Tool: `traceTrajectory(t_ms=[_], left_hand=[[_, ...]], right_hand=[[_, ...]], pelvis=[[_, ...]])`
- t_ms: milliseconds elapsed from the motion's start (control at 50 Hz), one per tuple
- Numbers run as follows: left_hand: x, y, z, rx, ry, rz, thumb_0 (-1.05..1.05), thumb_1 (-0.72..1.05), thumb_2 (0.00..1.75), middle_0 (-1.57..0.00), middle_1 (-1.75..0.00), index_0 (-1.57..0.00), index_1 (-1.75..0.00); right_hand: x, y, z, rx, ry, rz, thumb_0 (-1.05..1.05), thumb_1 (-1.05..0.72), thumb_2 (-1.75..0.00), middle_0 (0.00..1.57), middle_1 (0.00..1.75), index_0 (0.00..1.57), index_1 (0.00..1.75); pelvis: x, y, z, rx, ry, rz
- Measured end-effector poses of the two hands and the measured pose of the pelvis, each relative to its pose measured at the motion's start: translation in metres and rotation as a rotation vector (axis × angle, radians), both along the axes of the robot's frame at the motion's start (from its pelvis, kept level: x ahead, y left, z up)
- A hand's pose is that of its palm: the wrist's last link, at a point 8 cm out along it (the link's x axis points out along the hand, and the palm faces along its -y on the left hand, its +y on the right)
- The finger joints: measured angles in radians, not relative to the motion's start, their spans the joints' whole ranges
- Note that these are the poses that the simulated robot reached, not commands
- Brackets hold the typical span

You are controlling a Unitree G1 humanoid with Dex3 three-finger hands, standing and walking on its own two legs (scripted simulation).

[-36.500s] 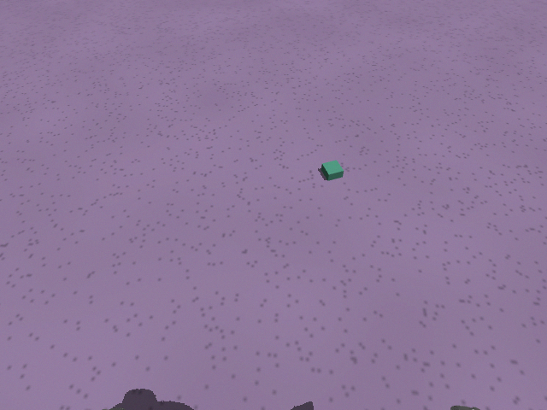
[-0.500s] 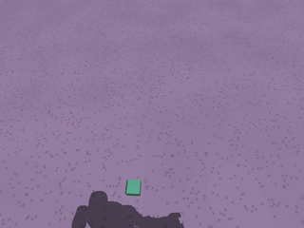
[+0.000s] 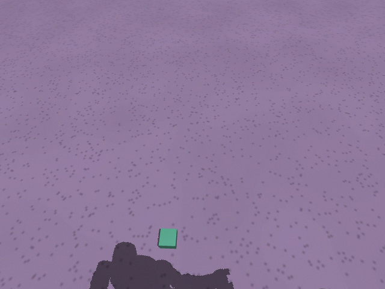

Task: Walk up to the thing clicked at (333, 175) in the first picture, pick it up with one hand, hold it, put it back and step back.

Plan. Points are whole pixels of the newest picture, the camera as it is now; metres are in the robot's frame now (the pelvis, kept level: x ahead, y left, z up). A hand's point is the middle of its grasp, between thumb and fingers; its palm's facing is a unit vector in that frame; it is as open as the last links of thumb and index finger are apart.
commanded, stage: stand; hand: left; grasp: from above
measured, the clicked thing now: (168, 238) +0.44 +0.16 -0.76
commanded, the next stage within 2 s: step back in 0.24 s
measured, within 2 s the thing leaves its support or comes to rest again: neither
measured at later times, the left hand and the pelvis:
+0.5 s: hand out of the picture +0.07 +0.29 -0.17, palm faces -0.02 -0.92 -0.39, open 7.3 cm; pelvis -0.04 +0.02 -0.02, yaw +0 degrees
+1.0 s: hand out of the picture -0.02 +0.28 -0.18, palm faces -0.12 -0.91 -0.40, open 7.3 cm; pelvis -0.14 +0.02 -0.03, yaw -5 degrees
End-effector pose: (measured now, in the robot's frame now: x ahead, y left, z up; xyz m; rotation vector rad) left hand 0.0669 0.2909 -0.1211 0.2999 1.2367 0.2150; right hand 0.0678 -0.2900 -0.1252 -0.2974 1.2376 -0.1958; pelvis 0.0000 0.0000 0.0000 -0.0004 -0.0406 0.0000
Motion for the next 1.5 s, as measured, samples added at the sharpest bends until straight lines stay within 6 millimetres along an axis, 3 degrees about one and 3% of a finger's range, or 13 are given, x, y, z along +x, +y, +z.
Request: traceTrajectory(t_ms=[260,440,580,680,820,920,1000,1080,1220,1320,1500], left_hand=[[-0.002,-0.001,0.001,-0.001,-0.005,-0.004,0.01,0.91,0.89,-0.20,-0.30,-0.21,-0.30],[-0.007,0.025,-0.005,0.049,-0.028,-0.012,0.01,0.91,0.89,-0.20,-0.30,-0.21,-0.30],[0.006,0.056,-0.021,0.055,-0.086,-0.054,0.01,0.91,0.89,-0.20,-0.30,-0.21,-0.30],[0.004,0.056,-0.020,0.041,-0.097,-0.077,0.01,0.91,0.89,-0.20,-0.30,-0.21,-0.30],[-0.030,0.047,-0.019,0.022,-0.055,-0.126,0.01,0.91,0.89,-0.20,-0.30,-0.21,-0.30],[-0.057,0.040,-0.019,0.036,-0.048,-0.147,0.01,0.91,0.89,-0.20,-0.30,-0.21,-0.30],[-0.087,0.032,-0.015,0.060,-0.052,-0.148,0.01,0.91,0.89,-0.20,-0.30,-0.21,-0.30],[-0.120,0.028,-0.002,0.061,-0.054,-0.124,0.01,0.91,0.89,-0.20,-0.30,-0.21,-0.30],[-0.142,0.035,0.009,0.078,-0.125,-0.107,0.01,0.91,0.89,-0.20,-0.30,-0.21,-0.30],[-0.159,0.050,-0.005,0.059,-0.181,-0.103,0.01,0.91,0.89,-0.20,-0.30,-0.21,-0.30],[-0.226,0.054,-0.009,0.030,-0.110,-0.075,0.01,0.91,0.89,-0.20,-0.30,-0.21,-0.30]], right_hand=[[-0.007,-0.004,0.000,0.001,0.007,-0.003,0.00,-0.91,-0.90,0.20,0.30,0.21,0.30],[-0.016,-0.014,-0.006,-0.041,0.010,-0.002,0.00,-0.91,-0.90,0.20,0.30,0.21,0.30],[-0.051,0.000,-0.004,-0.098,0.027,0.000,0.00,-0.91,-0.90,0.20,0.30,0.21,0.30],[-0.083,0.016,0.006,-0.103,0.058,-0.014,0.00,-0.91,-0.90,0.20,0.30,0.21,0.30],[-0.104,0.022,0.008,-0.097,-0.017,-0.043,0.00,-0.90,-0.90,0.20,0.30,0.21,0.30],[-0.122,0.013,-0.003,-0.077,-0.060,-0.042,0.00,-0.90,-0.90,0.20,0.30,0.21,0.30],[-0.139,-0.001,-0.016,-0.055,-0.078,-0.055,0.00,-0.90,-0.90,0.20,0.30,0.21,0.30],[-0.159,-0.004,-0.013,-0.043,-0.062,-0.065,0.00,-0.91,-0.90,0.20,0.30,0.21,0.30],[-0.205,-0.003,-0.010,-0.063,-0.001,-0.021,0.00,-0.91,-0.90,0.20,0.30,0.21,0.30],[-0.234,0.008,-0.010,-0.097,0.016,0.017,0.00,-0.91,-0.90,0.20,0.30,0.21,0.30],[-0.273,0.021,0.014,-0.099,-0.050,0.025,0.00,-0.90,-0.90,0.20,0.30,0.21,0.30]], pelvis=[[-0.003,-0.002,0.000,0.000,0.003,0.000],[-0.033,0.006,-0.014,-0.016,0.008,0.000],[-0.053,0.032,-0.029,-0.007,0.019,-0.002],[-0.071,0.038,-0.020,-0.020,0.015,-0.016],[-0.097,0.041,-0.017,-0.023,0.014,-0.054],[-0.123,0.034,-0.025,-0.010,0.009,-0.082],[-0.145,0.024,-0.031,-0.028,0.000,-0.089],[-0.162,0.020,-0.023,0.006,-0.005,-0.089],[-0.197,0.026,-0.020,0.011,0.015,-0.045],[-0.230,0.037,-0.030,0.011,0.007,-0.004],[-0.282,0.039,-0.016,-0.021,0.007,-0.035]])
